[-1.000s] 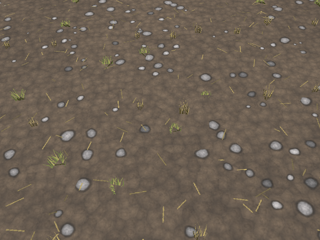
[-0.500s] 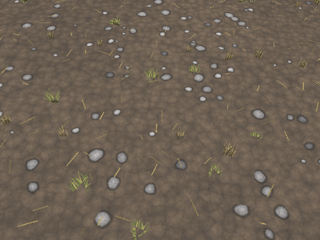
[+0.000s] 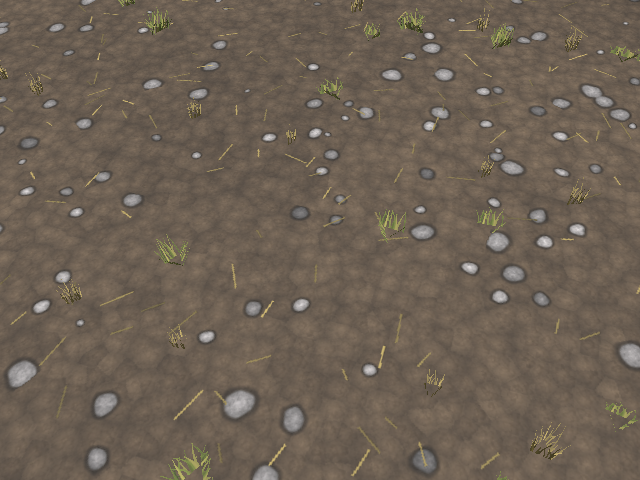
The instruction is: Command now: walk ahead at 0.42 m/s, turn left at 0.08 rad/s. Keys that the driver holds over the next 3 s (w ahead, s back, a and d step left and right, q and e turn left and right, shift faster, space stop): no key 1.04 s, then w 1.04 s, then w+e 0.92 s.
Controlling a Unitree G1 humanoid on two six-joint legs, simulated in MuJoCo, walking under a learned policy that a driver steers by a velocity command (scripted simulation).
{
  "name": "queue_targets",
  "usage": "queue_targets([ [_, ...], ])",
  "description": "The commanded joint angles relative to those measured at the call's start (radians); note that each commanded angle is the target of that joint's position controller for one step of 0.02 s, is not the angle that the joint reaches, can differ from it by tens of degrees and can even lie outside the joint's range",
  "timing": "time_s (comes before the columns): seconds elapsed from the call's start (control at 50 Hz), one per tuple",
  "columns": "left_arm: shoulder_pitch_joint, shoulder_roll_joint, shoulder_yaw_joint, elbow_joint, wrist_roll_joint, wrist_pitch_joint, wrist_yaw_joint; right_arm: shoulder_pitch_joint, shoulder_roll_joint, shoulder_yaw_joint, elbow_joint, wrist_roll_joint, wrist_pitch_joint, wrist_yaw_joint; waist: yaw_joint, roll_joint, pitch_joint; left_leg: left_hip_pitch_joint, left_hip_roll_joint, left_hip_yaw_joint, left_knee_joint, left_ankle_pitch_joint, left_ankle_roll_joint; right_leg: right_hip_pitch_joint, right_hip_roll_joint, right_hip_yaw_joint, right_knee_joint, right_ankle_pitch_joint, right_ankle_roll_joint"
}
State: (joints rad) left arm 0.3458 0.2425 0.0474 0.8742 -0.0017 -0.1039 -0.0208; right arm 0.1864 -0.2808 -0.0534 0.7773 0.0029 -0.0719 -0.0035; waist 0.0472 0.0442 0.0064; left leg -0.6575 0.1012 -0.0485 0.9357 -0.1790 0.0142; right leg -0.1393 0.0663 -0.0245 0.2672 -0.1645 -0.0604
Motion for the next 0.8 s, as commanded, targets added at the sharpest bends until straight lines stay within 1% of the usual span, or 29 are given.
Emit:
queue_targets([
  [0.02,-0.051,0.158,0.032,-0.061,-0.005,-0.006,0.014,-0.059,-0.014,0.004,-0.074,-0.006,-0.016,0.003,-0.021,-0.110,0.013,0.038,-0.011,0.030,-0.207,0.168,-0.014,-0.034,-0.221,0.107,-0.108,0.434,-0.140],
  [0.04,-0.028,0.162,0.032,-0.050,-0.007,-0.002,0.017,-0.089,-0.008,0.007,-0.080,-0.005,-0.020,0.007,-0.008,-0.114,0.008,0.085,-0.035,0.048,-0.271,0.227,-0.015,-0.038,-0.206,0.077,-0.091,0.484,-0.126],
  [0.08,0.023,0.168,0.030,-0.025,-0.011,0.009,0.021,-0.135,-0.011,0.006,-0.093,-0.001,-0.023,0.015,0.012,-0.125,-0.009,0.140,-0.069,0.055,-0.341,0.307,-0.012,-0.005,-0.214,0.070,-0.058,0.510,-0.113],
  [0.12,0.031,0.165,0.026,-0.012,-0.013,0.020,0.024,-0.163,-0.026,0.001,-0.106,-0.001,-0.025,0.024,0.009,-0.137,-0.014,0.151,-0.081,0.037,-0.397,0.287,0.007,0.055,-0.237,0.089,-0.005,0.513,-0.098],
  [0.16,0.005,0.179,0.030,-0.011,-0.015,0.030,0.029,-0.133,-0.061,-0.010,-0.104,-0.009,-0.028,0.030,-0.028,-0.148,-0.039,0.207,-0.089,0.021,-0.449,0.242,0.036,0.102,-0.256,0.116,0.073,0.517,-0.073],
  [0.18,-0.022,0.183,0.031,-0.016,-0.017,0.034,0.032,-0.063,-0.079,-0.019,-0.080,-0.016,-0.031,0.029,-0.070,-0.141,-0.069,0.302,-0.104,0.034,-0.499,0.278,0.055,0.102,-0.236,0.107,0.148,0.551,-0.053],
  [0.2,-0.006,0.169,0.026,-0.018,-0.010,0.033,0.032,0.017,-0.123,-0.034,-0.053,-0.025,-0.035,0.022,-0.096,-0.099,-0.125,0.452,-0.078,0.025,-0.527,0.469,0.083,0.067,-0.182,0.082,0.271,0.519,-0.019],
  [0.22,0.032,0.121,0.007,-0.040,0.018,0.024,0.031,0.115,-0.190,-0.044,-0.043,-0.047,-0.033,0.013,-0.101,0.023,-0.263,0.744,0.100,-0.134,-0.412,0.910,0.159,-0.119,-0.113,0.046,0.509,0.222,0.028],
  [0.24,0.205,0.020,-0.029,0.000,0.013,0.023,0.021,0.131,-0.153,-0.027,-0.035,-0.048,-0.017,0.013,-0.058,0.225,-0.417,0.967,0.325,-0.372,-0.392,1.094,0.348,-0.328,-0.034,0.064,0.797,-0.478,0.087],
  [0.26,0.198,0.112,-0.008,0.023,-0.005,0.032,0.017,0.147,-0.088,-0.014,-0.029,-0.018,0.000,0.020,-0.086,0.142,-0.443,0.915,0.290,-0.405,-0.429,0.897,0.346,-0.356,-0.063,0.144,0.871,-0.571,0.097],
  [0.28,0.105,0.151,0.005,-0.002,-0.020,0.045,0.020,0.077,-0.078,-0.009,-0.033,-0.003,0.009,0.022,-0.081,0.090,-0.312,0.801,0.241,-0.340,-0.476,0.708,0.302,-0.421,-0.093,0.125,0.894,-0.530,0.107],
  [0.3,0.035,0.144,0.007,-0.015,-0.016,0.061,0.031,0.002,-0.066,-0.003,-0.040,-0.005,0.012,0.020,-0.066,0.029,-0.223,0.673,0.203,-0.299,-0.522,0.554,0.265,-0.429,-0.122,0.107,0.860,-0.467,0.117],
  [0.32,0.003,0.138,0.012,-0.020,-0.005,0.082,0.043,-0.059,-0.056,0.002,-0.046,-0.012,0.015,0.019,-0.042,0.019,-0.159,0.536,0.178,-0.261,-0.569,0.441,0.243,-0.391,-0.145,0.105,0.802,-0.421,0.125],
  [0.34,0.015,0.122,0.011,-0.019,-0.001,0.100,0.051,-0.103,-0.067,-0.001,-0.045,-0.024,0.020,0.017,-0.010,0.054,-0.129,0.413,0.147,-0.217,-0.614,0.347,0.223,-0.305,-0.156,0.097,0.731,-0.373,0.131],
  [0.36,0.031,0.099,0.006,-0.010,0.001,0.112,0.058,-0.130,-0.075,-0.006,-0.043,-0.034,0.023,0.015,0.005,0.083,-0.115,0.331,0.118,-0.175,-0.643,0.292,0.215,-0.232,-0.142,0.071,0.664,-0.338,0.134],
  [0.38,0.045,0.080,0.003,-0.001,0.004,0.116,0.064,-0.141,-0.073,-0.007,-0.039,-0.038,0.025,0.013,0.011,0.096,-0.119,0.294,0.099,-0.141,-0.655,0.266,0.214,-0.177,-0.134,0.056,0.605,-0.310,0.134],
  [0.42,0.038,0.073,0.001,0.008,0.008,0.120,0.067,-0.134,-0.067,-0.007,-0.022,-0.034,0.027,0.006,0.004,0.090,-0.142,0.280,0.089,-0.119,-0.668,0.155,0.210,-0.106,-0.127,0.044,0.500,-0.205,0.121],
  [0.46,0.026,0.072,0.003,0.015,0.013,0.123,0.064,-0.143,-0.062,-0.004,-0.008,-0.022,0.034,0.001,0.011,0.079,-0.131,0.243,0.073,-0.108,-0.674,-0.061,0.184,-0.029,-0.117,0.028,0.379,-0.074,0.102],
  [0.48,0.017,0.071,0.004,0.016,0.021,0.124,0.061,-0.139,-0.054,-0.001,0.002,-0.016,0.038,-0.001,0.015,0.073,-0.110,0.216,0.054,-0.101,-0.675,-0.192,0.156,0.009,-0.108,0.016,0.319,-0.031,0.089],
  [0.5,0.001,0.078,0.005,0.010,0.033,0.124,0.060,-0.115,-0.034,0.006,0.019,-0.015,0.040,-0.001,0.012,0.058,-0.080,0.191,0.031,-0.098,-0.677,-0.309,0.113,0.027,-0.114,0.025,0.271,-0.019,0.072],
  [0.52,-0.019,0.100,0.006,-0.006,0.040,0.123,0.062,-0.089,-0.022,0.011,0.036,-0.017,0.041,-0.001,0.000,0.029,-0.031,0.176,0.005,-0.091,-0.659,-0.380,0.066,0.009,-0.158,0.076,0.201,-0.032,0.048],
  [0.54,-0.046,0.165,0.020,-0.014,0.028,0.122,0.067,-0.055,-0.036,0.004,0.043,-0.017,0.042,-0.002,-0.044,-0.053,0.022,0.198,-0.048,-0.047,-0.629,-0.354,0.030,-0.083,-0.185,0.098,0.174,-0.156,0.022],
  [0.56,-0.060,0.156,0.023,0.001,0.019,0.115,0.064,-0.057,-0.040,0.000,0.048,-0.016,0.044,-0.009,-0.049,-0.128,0.047,0.302,-0.084,0.004,-0.580,-0.257,0.011,-0.221,-0.168,0.103,0.131,-0.326,0.012],
  [0.58,-0.079,0.116,0.013,0.004,0.021,0.104,0.062,-0.061,-0.043,-0.001,0.053,-0.015,0.045,-0.014,-0.053,-0.153,0.055,0.373,-0.083,0.009,-0.538,-0.184,0.011,-0.276,-0.161,0.104,0.096,-0.356,0.025],
  [0.6,-0.096,0.096,0.008,0.009,0.025,0.094,0.061,-0.051,-0.036,-0.002,0.062,-0.014,0.048,-0.018,-0.062,-0.170,0.047,0.409,-0.080,0.012,-0.518,-0.135,0.019,-0.286,-0.159,0.101,0.086,-0.326,0.042],
  [0.64,-0.096,0.085,0.005,0.017,0.019,0.076,0.057,-0.030,-0.038,-0.004,0.084,-0.017,0.052,-0.021,-0.061,-0.146,0.028,0.419,-0.077,0.012,-0.503,-0.069,0.033,-0.240,-0.150,0.089,0.107,-0.227,0.059],
  [0.68,-0.071,0.091,0.007,0.032,0.011,0.068,0.057,-0.027,-0.029,-0.003,0.102,-0.015,0.050,-0.018,-0.052,-0.110,0.004,0.427,-0.075,0.014,-0.493,0.002,0.037,-0.194,-0.145,0.081,0.134,-0.141,0.058],
  [0.74,-0.055,0.091,0.006,0.048,0.008,0.068,0.058,-0.027,-0.028,-0.005,0.127,-0.010,0.049,-0.017,-0.043,-0.079,-0.022,0.448,-0.072,0.017,-0.475,0.103,0.035,-0.153,-0.137,0.070,0.161,-0.042,0.053],
  [0.8,-0.048,0.086,0.005,0.062,0.006,0.072,0.059,-0.024,-0.029,-0.006,0.152,-0.006,0.054,-0.019,-0.040,-0.056,-0.031,0.466,-0.070,0.019,-0.463,0.156,0.034,-0.133,-0.129,0.060,0.174,0.015,0.051],
])
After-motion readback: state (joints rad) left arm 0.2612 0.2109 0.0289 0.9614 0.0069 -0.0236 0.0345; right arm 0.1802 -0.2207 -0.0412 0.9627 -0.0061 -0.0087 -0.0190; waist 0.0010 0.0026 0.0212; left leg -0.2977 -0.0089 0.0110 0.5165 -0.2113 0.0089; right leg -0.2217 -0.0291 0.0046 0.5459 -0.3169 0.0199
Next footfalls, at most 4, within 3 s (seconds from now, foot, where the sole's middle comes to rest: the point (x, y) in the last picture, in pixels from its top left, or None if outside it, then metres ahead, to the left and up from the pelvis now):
0.20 left None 0.29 0.14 -0.78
0.52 right None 0.23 -0.11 -0.78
1.74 right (408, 405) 0.66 -0.11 -0.78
2.32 left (311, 285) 0.98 0.12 -0.78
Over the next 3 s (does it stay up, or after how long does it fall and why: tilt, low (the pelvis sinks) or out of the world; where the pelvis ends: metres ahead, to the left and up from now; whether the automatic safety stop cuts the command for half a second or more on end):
stays up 1.14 -0.11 -0.01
